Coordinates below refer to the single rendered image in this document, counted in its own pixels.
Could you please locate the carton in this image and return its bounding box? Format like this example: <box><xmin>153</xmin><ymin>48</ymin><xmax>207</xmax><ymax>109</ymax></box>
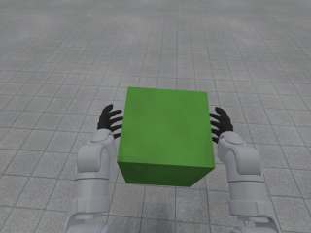
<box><xmin>117</xmin><ymin>86</ymin><xmax>216</xmax><ymax>187</ymax></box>

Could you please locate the robot right hand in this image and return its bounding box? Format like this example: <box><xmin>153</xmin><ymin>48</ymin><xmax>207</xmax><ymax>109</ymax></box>
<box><xmin>209</xmin><ymin>107</ymin><xmax>233</xmax><ymax>143</ymax></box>

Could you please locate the right robot forearm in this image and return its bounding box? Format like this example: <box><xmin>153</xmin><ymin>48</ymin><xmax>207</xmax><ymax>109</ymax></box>
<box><xmin>217</xmin><ymin>131</ymin><xmax>282</xmax><ymax>233</ymax></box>

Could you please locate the left robot forearm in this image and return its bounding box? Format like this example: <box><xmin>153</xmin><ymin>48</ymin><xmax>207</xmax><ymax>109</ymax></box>
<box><xmin>62</xmin><ymin>128</ymin><xmax>117</xmax><ymax>233</ymax></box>

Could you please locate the left robot upper arm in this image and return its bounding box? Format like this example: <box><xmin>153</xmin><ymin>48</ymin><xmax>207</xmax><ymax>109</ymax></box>
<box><xmin>66</xmin><ymin>222</ymin><xmax>114</xmax><ymax>233</ymax></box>

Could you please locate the robot left hand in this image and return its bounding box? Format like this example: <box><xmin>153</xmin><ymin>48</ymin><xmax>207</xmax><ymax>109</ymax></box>
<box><xmin>97</xmin><ymin>104</ymin><xmax>123</xmax><ymax>139</ymax></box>

